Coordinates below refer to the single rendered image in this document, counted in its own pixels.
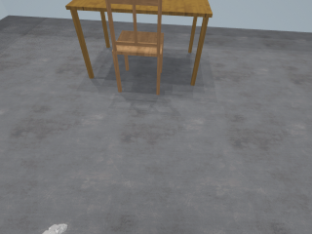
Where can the left robot hand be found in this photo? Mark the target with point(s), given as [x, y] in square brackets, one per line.
[56, 229]

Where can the chair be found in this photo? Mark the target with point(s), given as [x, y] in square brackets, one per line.
[137, 43]

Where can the table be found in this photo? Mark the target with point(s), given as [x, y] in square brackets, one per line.
[182, 8]

